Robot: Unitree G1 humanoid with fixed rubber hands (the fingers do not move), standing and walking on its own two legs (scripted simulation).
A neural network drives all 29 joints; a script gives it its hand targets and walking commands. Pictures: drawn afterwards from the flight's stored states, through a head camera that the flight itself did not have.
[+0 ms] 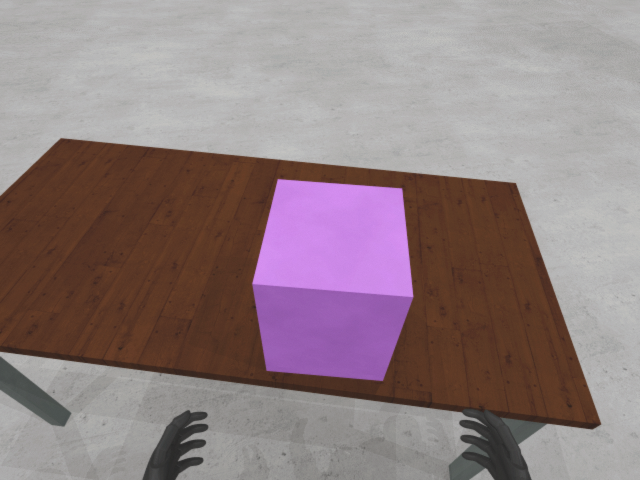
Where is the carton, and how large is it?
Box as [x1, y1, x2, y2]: [252, 179, 412, 380]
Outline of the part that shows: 278,179 252,283 266,370 382,380 412,299 412,288 401,188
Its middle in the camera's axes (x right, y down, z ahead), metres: +0.02 +0.07 +0.64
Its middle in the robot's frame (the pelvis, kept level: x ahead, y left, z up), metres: +0.42 -0.01 -0.04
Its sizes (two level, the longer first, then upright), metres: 0.210 0.200 0.250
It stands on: a table, 0.61 m high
